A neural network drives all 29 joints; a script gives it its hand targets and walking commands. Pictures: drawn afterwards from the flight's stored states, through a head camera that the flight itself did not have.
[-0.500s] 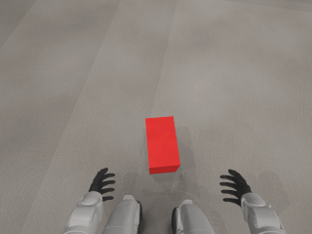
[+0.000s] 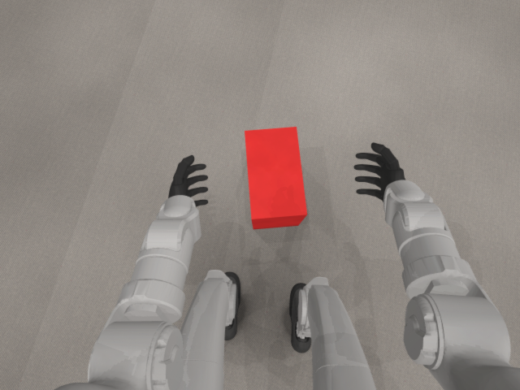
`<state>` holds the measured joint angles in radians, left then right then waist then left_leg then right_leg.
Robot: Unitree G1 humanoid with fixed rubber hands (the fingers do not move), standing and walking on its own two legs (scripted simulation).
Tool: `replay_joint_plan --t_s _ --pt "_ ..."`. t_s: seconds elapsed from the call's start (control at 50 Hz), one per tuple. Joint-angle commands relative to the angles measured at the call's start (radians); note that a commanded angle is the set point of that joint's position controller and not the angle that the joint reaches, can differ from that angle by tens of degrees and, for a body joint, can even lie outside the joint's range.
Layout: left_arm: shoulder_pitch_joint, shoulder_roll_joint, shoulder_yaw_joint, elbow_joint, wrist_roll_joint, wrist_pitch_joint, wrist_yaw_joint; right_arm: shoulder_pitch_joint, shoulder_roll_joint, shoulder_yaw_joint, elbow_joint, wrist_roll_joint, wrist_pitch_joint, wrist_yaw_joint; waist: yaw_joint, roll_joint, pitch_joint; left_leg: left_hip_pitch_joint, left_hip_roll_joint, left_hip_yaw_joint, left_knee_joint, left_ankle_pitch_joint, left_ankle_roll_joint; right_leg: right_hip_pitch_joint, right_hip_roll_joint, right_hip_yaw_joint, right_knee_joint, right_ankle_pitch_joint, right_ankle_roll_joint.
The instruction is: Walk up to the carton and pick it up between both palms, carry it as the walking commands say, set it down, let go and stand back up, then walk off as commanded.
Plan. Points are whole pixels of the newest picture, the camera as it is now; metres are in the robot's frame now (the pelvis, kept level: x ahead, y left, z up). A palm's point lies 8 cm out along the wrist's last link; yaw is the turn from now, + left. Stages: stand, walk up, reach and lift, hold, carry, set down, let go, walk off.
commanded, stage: reach and lift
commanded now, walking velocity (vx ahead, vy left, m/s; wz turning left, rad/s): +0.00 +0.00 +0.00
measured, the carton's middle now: (273, 181) +0.54 -0.01 -0.57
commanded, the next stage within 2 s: none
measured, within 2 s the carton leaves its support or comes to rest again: neither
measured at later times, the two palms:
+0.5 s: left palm (193, 141) +0.48 +0.15 -0.13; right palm (372, 121) +0.53 -0.18 -0.13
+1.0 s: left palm (204, 164) +0.48 +0.15 -0.26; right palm (354, 151) +0.52 -0.18 -0.26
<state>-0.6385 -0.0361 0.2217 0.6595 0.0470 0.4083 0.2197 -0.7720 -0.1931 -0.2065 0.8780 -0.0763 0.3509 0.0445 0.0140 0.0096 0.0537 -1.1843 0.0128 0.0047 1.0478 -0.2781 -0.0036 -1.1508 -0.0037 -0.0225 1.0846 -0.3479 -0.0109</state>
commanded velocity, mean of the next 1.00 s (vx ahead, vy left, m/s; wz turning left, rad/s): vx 0.00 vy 0.00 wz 0.00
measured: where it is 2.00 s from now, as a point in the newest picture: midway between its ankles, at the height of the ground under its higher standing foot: (263, 323)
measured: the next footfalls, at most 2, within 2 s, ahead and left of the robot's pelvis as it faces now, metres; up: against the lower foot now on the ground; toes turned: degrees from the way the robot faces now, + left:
none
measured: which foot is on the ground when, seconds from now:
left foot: down 0.00-1.00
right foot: down 0.00-1.00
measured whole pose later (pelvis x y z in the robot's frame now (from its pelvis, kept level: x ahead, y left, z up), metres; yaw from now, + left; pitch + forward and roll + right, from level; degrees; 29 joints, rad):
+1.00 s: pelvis +0.01 +0.00 -0.12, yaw +0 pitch +48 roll +2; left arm -0.98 0.01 0.35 0.73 0.04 0.07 0.20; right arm -1.16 -0.26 -0.23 1.00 -0.06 0.05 -0.04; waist 0.03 -0.01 -0.05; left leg -1.91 0.00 0.02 1.49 -0.42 -0.02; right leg -1.89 0.01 0.02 1.55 -0.49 -0.01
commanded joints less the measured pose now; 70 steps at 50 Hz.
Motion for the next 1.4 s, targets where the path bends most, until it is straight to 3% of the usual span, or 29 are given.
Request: replay_joint_plan --t_s 0.0,0.22,0.38,0.5,0.58,0.68,0.76,0.92,1.06,1.24,1.38 --pt "-0.223 0.024 0.015 -0.072 0.014 -0.086 0.016 -0.245 -0.118 -0.026 -0.077 -0.016 -0.069 -0.024 -0.016 -0.029 -0.735 0.408 -0.077 0.003 -0.107 -0.049 -0.048 0.171 0.068 -0.011 -0.176 0.002 0.004" --pt "-0.328 0.053 0.078 -0.021 0.037 -0.281 -0.016 -0.421 -0.117 -0.024 -0.016 0.009 -0.232 -0.038 0.034 -0.082 -0.902 0.239 -0.097 0.024 -0.069 0.188 -0.039 0.239 0.077 0.046 -0.129 0.256 0.021" --pt "-0.401 0.062 0.102 -0.051 0.037 -0.361 -0.044 -0.483 -0.107 -0.060 0.011 0.005 -0.308 -0.055 0.012 -0.070 -1.087 0.207 -0.105 0.005 -0.044 0.417 -0.050 0.284 0.077 0.081 -0.086 0.561 0.024" --pt "-0.391 0.053 0.142 -0.060 0.066 -0.372 -0.061 -0.487 -0.091 -0.089 -0.031 -0.019 -0.324 -0.053 0.017 -0.068 -1.146 0.175 -0.109 0.006 -0.037 0.480 -0.054 0.278 0.080 0.082 -0.080 0.628 0.026" --pt "-0.369 0.042 0.167 -0.061 0.085 -0.368 -0.073 -0.482 -0.073 -0.104 -0.045 -0.043 -0.316 -0.040 0.027 -0.082 -1.090 0.080 -0.111 0.018 -0.030 0.417 -0.055 0.250 0.080 0.076 -0.064 0.562 0.026" --pt "-0.389 0.034 0.185 -0.040 0.097 -0.358 -0.075 -0.505 -0.063 -0.119 -0.003 -0.062 -0.311 -0.034 0.032 -0.088 -0.969 0.005 -0.117 0.025 0.047 0.290 -0.049 0.049 0.093 0.056 -0.004 0.346 0.021" --pt "-0.421 0.037 0.185 -0.026 0.088 -0.358 -0.062 -0.531 -0.082 -0.115 0.036 -0.061 -0.315 -0.044 0.026 -0.074 -0.956 -0.034 -0.121 0.032 0.155 0.242 -0.054 -0.107 0.102 0.042 0.097 0.246 0.018" --pt "-0.508 0.080 0.119 -0.036 0.004 -0.358 -0.020 -0.609 -0.158 -0.039 0.029 0.010 -0.318 -0.085 0.012 -0.059 -1.122 -0.090 -0.125 0.052 0.380 0.228 -0.070 -0.225 0.109 0.023 0.323 0.225 0.021" --pt "-0.600 0.137 0.054 -0.033 -0.086 -0.342 0.012 -0.700 -0.218 0.055 -0.014 0.101 -0.295 -0.113 0.017 -0.079 -1.222 -0.150 -0.119 0.063 0.515 0.151 -0.066 -0.254 0.100 0.014 0.460 0.180 0.023" --pt "-0.702 0.187 0.059 0.084 -0.113 -0.336 0.010 -0.782 -0.235 0.087 0.081 0.132 -0.281 -0.114 0.029 -0.090 -1.056 -0.310 -0.098 0.071 0.623 0.013 -0.059 -0.403 0.080 0.018 0.549 0.041 0.017" --pt "-0.772 0.214 0.069 0.171 -0.120 -0.359 -0.005 -0.840 -0.231 0.110 0.145 0.136 -0.295 -0.122 0.036 -0.095 -0.987 -0.404 -0.088 0.073 0.716 -0.009 -0.054 -0.455 0.068 0.033 0.628 0.013 0.022"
